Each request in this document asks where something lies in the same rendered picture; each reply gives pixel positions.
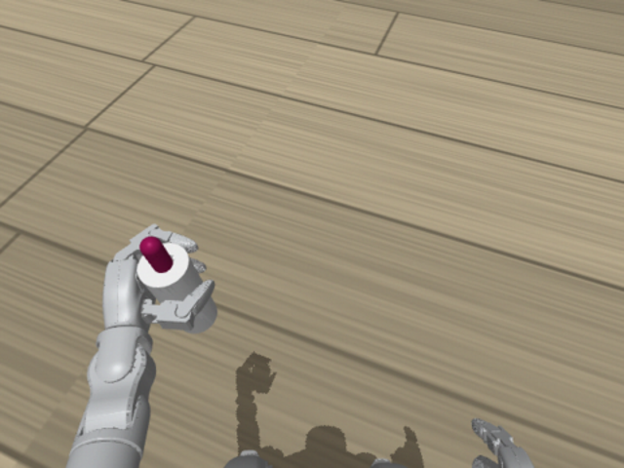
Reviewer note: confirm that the right robot hand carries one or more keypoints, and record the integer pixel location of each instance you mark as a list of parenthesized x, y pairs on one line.
[(500, 443)]

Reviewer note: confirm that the bottle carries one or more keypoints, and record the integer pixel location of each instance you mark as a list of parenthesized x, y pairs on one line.
[(168, 272)]

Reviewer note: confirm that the left robot hand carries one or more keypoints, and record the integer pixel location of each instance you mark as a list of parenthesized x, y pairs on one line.
[(127, 301)]

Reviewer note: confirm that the left robot arm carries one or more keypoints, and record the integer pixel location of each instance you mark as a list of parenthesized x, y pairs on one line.
[(113, 429)]

